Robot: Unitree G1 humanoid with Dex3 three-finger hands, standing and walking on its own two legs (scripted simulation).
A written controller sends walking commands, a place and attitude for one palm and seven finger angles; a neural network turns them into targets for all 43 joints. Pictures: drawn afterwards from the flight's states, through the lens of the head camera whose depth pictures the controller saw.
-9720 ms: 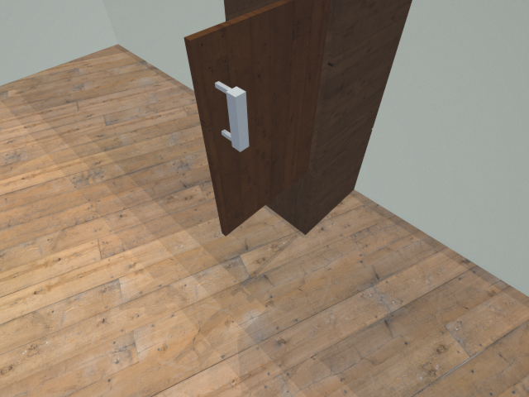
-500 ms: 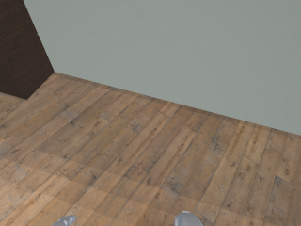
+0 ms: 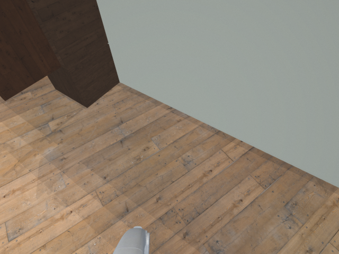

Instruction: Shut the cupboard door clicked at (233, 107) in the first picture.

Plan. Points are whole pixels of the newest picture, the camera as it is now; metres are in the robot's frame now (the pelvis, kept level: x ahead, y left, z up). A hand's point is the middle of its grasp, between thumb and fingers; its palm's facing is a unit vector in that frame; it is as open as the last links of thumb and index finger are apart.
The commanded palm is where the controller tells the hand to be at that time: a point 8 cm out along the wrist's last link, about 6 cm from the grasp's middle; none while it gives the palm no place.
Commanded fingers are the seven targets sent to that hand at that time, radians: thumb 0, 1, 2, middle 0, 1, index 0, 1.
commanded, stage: walk to a spot facing it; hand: left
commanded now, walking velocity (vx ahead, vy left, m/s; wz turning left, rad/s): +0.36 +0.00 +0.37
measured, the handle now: out of the picture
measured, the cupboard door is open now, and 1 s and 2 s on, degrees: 90 90 90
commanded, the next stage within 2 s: turn to face it in 1.22 s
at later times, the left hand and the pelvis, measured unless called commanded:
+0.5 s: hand (93, 234) +0.20 +0.24 -0.19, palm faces +0.20 -0.97 -0.13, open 7.3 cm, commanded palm none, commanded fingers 0.00 0.90 0.90 -0.20 -0.30 -0.20 -0.30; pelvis +0.21 +0.08 -0.01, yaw +8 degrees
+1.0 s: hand (110, 140) +0.52 +0.26 -0.18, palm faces +0.19 -0.97 -0.18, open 7.2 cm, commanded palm none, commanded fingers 0.00 0.90 0.90 -0.20 -0.30 -0.20 -0.30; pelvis +0.45 +0.08 -0.01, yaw +9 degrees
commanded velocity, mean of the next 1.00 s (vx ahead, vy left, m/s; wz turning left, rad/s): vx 0.38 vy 0.00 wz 0.09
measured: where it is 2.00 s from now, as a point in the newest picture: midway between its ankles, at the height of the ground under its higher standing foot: (156, 163)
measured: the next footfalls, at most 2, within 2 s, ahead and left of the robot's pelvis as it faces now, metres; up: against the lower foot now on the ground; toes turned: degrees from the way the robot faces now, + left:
left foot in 0.30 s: +0.22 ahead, +0.12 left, +0.00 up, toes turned +13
right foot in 0.86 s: +0.52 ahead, +0.01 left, +0.00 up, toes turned +3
